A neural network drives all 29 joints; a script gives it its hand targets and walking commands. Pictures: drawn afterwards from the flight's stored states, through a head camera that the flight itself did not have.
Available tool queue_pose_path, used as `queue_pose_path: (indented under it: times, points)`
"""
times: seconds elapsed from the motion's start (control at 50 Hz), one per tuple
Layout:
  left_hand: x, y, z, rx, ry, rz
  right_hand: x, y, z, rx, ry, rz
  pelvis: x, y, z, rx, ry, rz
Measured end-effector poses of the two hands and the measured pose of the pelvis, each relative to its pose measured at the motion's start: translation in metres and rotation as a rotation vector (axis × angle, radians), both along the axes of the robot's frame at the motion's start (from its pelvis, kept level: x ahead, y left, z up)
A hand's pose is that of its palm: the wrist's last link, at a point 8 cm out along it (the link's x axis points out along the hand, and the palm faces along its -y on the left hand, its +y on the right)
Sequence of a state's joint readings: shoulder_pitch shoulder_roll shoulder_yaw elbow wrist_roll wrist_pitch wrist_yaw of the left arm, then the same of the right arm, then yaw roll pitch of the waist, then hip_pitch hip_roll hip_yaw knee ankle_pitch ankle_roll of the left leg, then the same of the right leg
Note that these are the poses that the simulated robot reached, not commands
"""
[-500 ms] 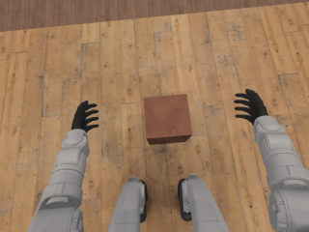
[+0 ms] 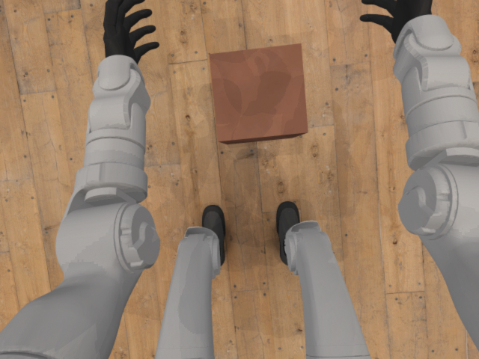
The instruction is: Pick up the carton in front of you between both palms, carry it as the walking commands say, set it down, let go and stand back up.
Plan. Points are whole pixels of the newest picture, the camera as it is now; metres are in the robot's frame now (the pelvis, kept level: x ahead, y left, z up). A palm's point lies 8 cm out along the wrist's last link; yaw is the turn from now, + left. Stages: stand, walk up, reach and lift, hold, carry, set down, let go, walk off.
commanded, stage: reach and lift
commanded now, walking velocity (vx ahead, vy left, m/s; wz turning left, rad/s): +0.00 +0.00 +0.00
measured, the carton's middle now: (257, 102) +0.52 -0.03 -0.52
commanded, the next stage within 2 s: none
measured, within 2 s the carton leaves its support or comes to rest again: leaves its support in 1.62 s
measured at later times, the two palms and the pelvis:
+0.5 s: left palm (170, 99) +0.51 +0.17 -0.36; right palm (347, 83) +0.52 -0.22 -0.35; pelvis -0.03 +0.02 -0.21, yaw +1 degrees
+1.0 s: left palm (185, 100) +0.52 +0.15 -0.45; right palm (328, 86) +0.53 -0.20 -0.45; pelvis -0.03 +0.01 -0.28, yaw +1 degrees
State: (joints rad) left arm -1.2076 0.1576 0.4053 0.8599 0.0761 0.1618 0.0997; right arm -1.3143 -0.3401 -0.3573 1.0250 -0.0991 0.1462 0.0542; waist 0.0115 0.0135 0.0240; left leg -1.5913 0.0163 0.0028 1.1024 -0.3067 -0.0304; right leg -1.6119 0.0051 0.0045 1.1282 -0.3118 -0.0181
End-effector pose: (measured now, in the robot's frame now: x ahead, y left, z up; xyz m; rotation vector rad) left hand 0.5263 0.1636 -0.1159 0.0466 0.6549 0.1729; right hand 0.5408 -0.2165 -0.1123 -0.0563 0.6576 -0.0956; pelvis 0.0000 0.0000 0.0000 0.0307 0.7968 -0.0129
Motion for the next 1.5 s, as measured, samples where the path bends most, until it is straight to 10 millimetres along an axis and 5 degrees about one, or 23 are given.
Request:
queue_pose_path:
  times: [0.14,0.38,0.54,0.8,0.9,1.08,1.3,1.5]
  points:
    - [-0.006,0.004,-0.063,-0.005,0.029,0.007,-0.009,0.004,-0.063,0.001,0.032,-0.026,0.013,0.002,-0.037,0.004,0.1,0.005]
    - [-0.014,0.005,-0.199,-0.003,0.03,-0.012,-0.025,-0.004,-0.2,-0.021,0.025,-0.059,-0.009,0.014,-0.156,0.003,0.086,0.005]
    - [-0.015,0.004,-0.251,-0.008,0.04,-0.009,-0.023,0.003,-0.254,-0.01,0.033,-0.053,-0.033,0.015,-0.217,0.009,-0.033,0.008]
    - [-0.015,-0.002,-0.332,-0.019,0.095,-0.016,-0.022,0.01,-0.337,-0.007,0.081,-0.04,-0.042,0.009,-0.267,0.013,-0.155,0.014]
    - [-0.008,-0.004,-0.341,-0.023,0.069,-0.021,-0.016,0.012,-0.346,-0.016,0.065,-0.036,-0.038,0.006,-0.276,0.011,-0.186,0.015]
    - [-0.004,-0.014,-0.33,-0.026,0.069,-0.041,-0.014,0.016,-0.333,-0.001,0.057,-0.035,-0.03,0.01,-0.276,0.009,-0.163,0.01]
    - [-0.008,-0.035,-0.328,-0.055,0.071,-0.072,-0.017,0.04,-0.332,0.022,0.057,0.006,-0.037,0.012,-0.269,0.01,-0.159,0.013]
    - [-0.005,-0.035,-0.329,-0.077,0.076,-0.044,-0.011,0.039,-0.331,0.015,0.077,0.033,-0.039,0.01,-0.278,0.008,-0.189,0.019]
